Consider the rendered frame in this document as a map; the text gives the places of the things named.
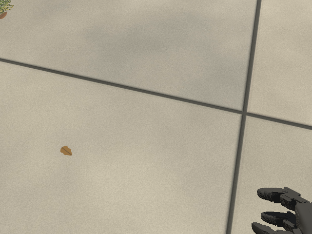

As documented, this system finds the right robot hand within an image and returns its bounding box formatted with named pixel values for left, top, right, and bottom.
left=252, top=186, right=312, bottom=234

